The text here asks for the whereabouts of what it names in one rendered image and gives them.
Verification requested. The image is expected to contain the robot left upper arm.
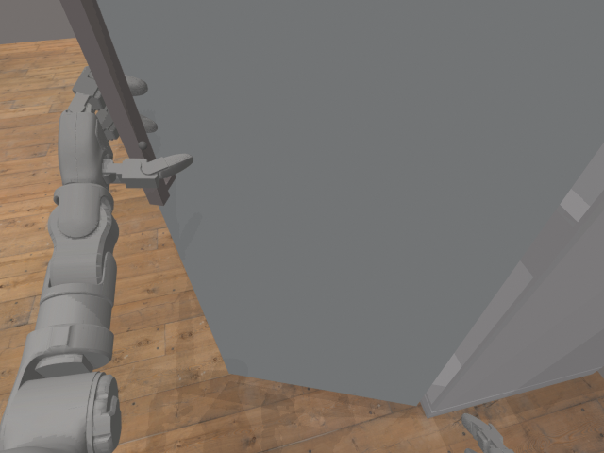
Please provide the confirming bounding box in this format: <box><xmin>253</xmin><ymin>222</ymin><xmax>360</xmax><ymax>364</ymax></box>
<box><xmin>0</xmin><ymin>371</ymin><xmax>122</xmax><ymax>453</ymax></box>

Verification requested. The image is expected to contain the fridge door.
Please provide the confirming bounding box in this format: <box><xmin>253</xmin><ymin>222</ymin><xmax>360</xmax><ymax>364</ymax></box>
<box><xmin>96</xmin><ymin>0</ymin><xmax>604</xmax><ymax>406</ymax></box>

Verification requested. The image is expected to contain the handle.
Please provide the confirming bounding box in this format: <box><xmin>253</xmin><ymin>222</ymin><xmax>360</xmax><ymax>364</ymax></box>
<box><xmin>59</xmin><ymin>0</ymin><xmax>176</xmax><ymax>206</ymax></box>

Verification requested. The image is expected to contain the right robot hand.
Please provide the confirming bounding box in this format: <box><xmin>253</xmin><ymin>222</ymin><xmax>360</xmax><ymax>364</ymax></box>
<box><xmin>461</xmin><ymin>413</ymin><xmax>514</xmax><ymax>453</ymax></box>

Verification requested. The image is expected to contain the left robot hand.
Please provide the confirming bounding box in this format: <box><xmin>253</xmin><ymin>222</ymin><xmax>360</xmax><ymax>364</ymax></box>
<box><xmin>58</xmin><ymin>66</ymin><xmax>193</xmax><ymax>190</ymax></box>

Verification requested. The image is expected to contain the robot left forearm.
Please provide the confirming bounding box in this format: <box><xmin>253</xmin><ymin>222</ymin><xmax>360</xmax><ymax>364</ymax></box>
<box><xmin>0</xmin><ymin>182</ymin><xmax>119</xmax><ymax>451</ymax></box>

